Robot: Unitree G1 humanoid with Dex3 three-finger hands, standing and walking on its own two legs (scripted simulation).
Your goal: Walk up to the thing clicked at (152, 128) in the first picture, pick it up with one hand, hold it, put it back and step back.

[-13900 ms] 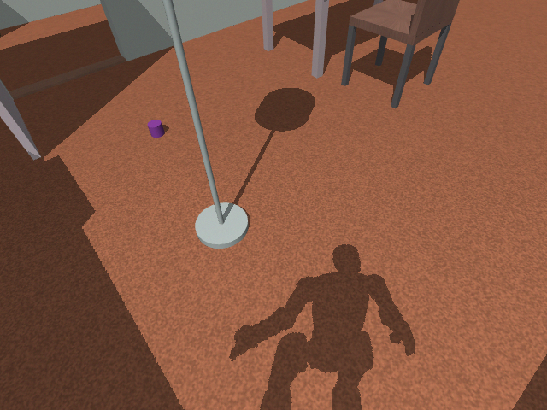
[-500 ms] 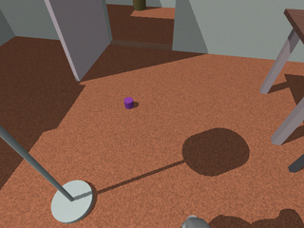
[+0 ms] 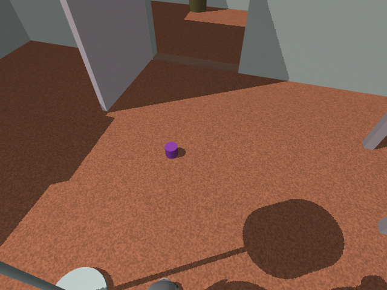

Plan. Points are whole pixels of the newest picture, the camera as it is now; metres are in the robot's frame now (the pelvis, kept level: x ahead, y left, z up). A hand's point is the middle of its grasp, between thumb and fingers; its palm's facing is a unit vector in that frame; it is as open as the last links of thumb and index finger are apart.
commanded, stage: walk up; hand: left
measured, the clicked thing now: (171, 150) +1.04 +0.21 -0.72
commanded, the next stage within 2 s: none
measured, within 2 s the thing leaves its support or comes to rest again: neither
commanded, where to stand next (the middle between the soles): +0.65 -0.03 m, yaw -1 degrees
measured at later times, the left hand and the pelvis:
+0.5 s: hand (116, 214) +0.32 +0.25 -0.13, palm faces -0.09 -0.91 -0.41, open 7.3 cm; pelvis +0.22 -0.03 -0.01, yaw -3 degrees
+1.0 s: hand (124, 184) +0.43 +0.26 -0.16, palm faces -0.06 -0.94 -0.34, open 7.3 cm; pelvis +0.39 -0.02 +0.00, yaw -1 degrees
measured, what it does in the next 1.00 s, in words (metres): walks ahead: left foot, then right foot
